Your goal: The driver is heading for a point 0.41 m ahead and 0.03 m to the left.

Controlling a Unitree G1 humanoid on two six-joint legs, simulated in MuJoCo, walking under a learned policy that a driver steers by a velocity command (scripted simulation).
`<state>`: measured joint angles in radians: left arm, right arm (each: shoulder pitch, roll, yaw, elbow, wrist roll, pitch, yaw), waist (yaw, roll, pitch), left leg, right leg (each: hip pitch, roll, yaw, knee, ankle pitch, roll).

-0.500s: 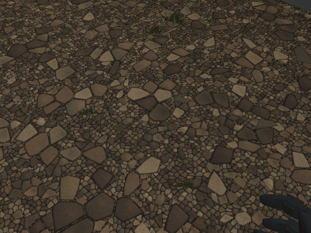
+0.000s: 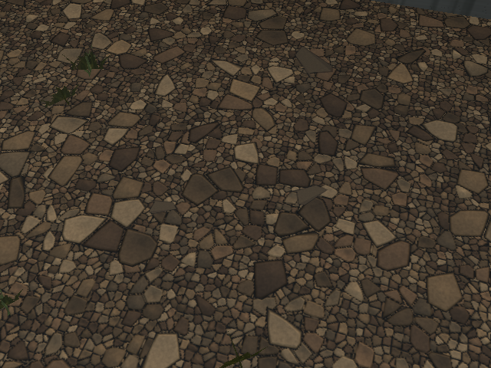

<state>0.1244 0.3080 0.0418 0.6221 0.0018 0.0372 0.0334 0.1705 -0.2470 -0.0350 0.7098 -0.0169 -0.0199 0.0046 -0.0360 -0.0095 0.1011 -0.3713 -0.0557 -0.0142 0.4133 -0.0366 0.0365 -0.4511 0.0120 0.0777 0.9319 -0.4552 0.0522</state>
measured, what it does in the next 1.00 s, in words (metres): walks ahead: right foot, then left foot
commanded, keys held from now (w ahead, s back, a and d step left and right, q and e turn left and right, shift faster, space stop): shift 0.62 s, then w+shift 0.32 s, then shift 0.06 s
